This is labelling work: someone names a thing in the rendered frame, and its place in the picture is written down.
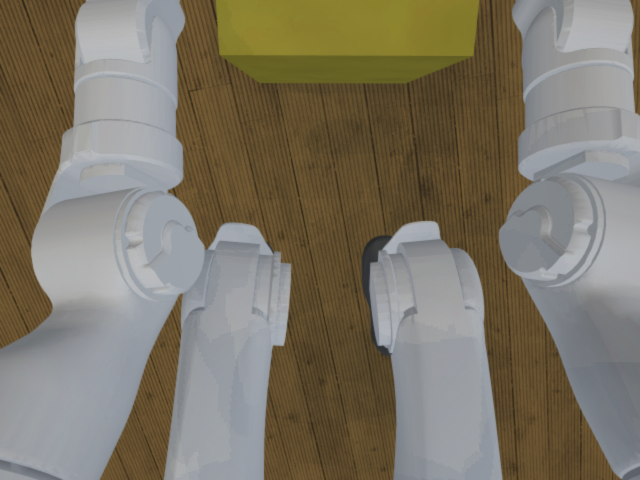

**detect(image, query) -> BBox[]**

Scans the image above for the right robot upper arm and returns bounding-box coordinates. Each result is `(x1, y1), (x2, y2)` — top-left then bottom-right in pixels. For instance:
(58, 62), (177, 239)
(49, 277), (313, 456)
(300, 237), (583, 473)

(499, 172), (640, 480)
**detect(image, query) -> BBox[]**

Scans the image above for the left robot upper arm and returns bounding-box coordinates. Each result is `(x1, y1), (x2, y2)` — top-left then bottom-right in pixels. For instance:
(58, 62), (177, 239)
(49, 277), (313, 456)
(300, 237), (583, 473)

(0, 187), (205, 480)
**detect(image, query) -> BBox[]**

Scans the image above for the robot left forearm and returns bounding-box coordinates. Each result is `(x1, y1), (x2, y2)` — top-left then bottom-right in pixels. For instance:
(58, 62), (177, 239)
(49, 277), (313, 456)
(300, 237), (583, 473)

(38, 0), (185, 222)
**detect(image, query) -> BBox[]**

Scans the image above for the left robot shin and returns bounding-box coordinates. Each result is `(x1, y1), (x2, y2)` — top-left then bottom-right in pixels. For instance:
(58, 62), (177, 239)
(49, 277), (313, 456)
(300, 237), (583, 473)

(181, 222), (273, 331)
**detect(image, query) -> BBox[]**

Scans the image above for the carton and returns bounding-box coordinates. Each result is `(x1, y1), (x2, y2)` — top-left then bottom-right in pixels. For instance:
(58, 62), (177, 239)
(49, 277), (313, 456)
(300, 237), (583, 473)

(216, 0), (479, 83)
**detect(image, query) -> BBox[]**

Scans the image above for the robot right forearm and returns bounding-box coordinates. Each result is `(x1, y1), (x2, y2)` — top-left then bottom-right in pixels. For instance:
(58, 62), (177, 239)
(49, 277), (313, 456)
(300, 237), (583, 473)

(512, 0), (640, 187)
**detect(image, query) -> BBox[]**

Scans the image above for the robot right foot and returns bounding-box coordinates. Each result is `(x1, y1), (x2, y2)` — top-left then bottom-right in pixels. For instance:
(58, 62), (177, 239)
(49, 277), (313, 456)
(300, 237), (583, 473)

(362, 235), (392, 356)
